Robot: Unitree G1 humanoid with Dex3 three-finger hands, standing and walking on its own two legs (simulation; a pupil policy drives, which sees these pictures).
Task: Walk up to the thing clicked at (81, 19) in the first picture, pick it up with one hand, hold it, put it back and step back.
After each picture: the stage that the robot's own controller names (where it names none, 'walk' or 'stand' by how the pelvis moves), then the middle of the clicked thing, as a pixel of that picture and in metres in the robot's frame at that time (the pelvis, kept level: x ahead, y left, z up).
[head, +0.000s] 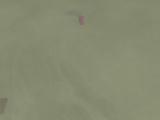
stand; (81, 20) +1.98 +0.08 -0.72
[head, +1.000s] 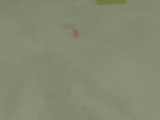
walk; (76, 33) +1.84 +0.29 -0.71
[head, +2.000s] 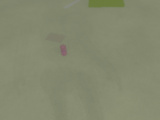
walk; (63, 50) +1.29 +0.34 -0.72
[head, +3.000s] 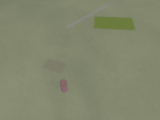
walk; (63, 86) +0.85 +0.25 -0.70
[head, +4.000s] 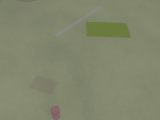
walk; (55, 112) +0.56 +0.23 -0.70
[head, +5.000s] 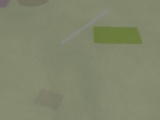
stand; out of the picture +0.40 +0.22 -0.72
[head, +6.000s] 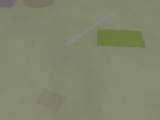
stand; out of the picture +0.41 +0.21 -0.72
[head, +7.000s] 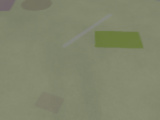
stand; out of the picture +0.40 +0.22 -0.72
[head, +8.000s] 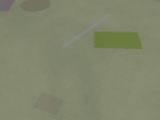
stand; out of the picture +0.40 +0.22 -0.73
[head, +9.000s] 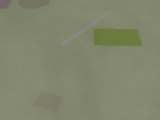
go down; out of the picture +0.39 +0.22 -0.72
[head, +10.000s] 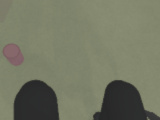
go down; (14, 55) +0.46 +0.29 -0.29
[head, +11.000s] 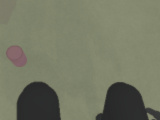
close in; (17, 56) +0.45 +0.30 -0.30
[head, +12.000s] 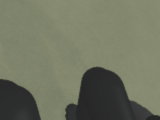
close in; out of the picture +0.42 +0.34 -0.22
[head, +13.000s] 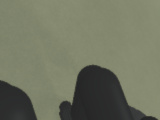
close; out of the picture +0.41 +0.34 -0.22
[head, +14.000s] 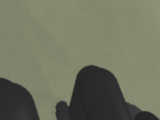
lift; out of the picture +0.39 +0.32 -0.22
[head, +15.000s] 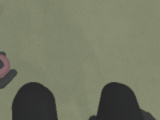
lift; out of the picture +0.35 +0.29 -0.10
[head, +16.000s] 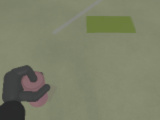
hold; (35, 90) +0.33 +0.18 +0.03
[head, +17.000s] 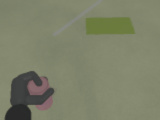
hold; (41, 94) +0.33 +0.17 +0.00
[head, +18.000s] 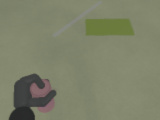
hold; (43, 96) +0.33 +0.17 -0.01
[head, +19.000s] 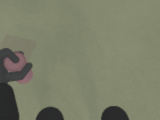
crouch; (19, 69) +0.41 +0.24 -0.08
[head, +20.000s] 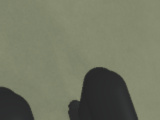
lower; out of the picture +0.42 +0.34 -0.21
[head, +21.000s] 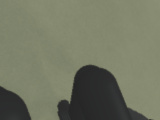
lower; out of the picture +0.40 +0.35 -0.22
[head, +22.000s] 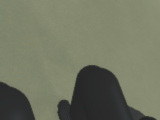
lower; out of the picture +0.40 +0.35 -0.22
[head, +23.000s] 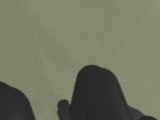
lower; out of the picture +0.40 +0.35 -0.22
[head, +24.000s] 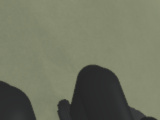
loosen; out of the picture +0.40 +0.34 -0.22
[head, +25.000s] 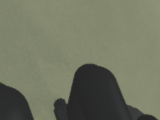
withdraw; out of the picture +0.40 +0.33 -0.22
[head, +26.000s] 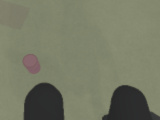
walk; (32, 64) +0.45 +0.27 -0.32
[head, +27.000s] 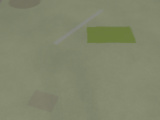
stand; out of the picture +0.37 +0.20 -0.66
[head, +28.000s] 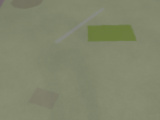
stand; out of the picture +0.40 +0.22 -0.67
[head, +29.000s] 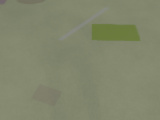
stand; out of the picture +0.40 +0.21 -0.68
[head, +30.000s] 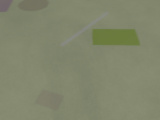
walk; out of the picture +0.40 +0.21 -0.72
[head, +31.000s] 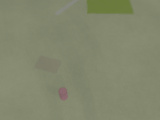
walk; (63, 94) +0.59 +0.19 -0.70
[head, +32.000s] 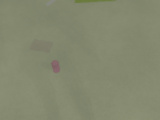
walk; (55, 66) +0.88 +0.31 -0.69
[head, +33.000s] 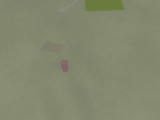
stand; (64, 66) +1.01 +0.24 -0.71
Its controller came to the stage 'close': yes
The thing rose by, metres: 0.71
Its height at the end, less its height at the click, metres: +0.00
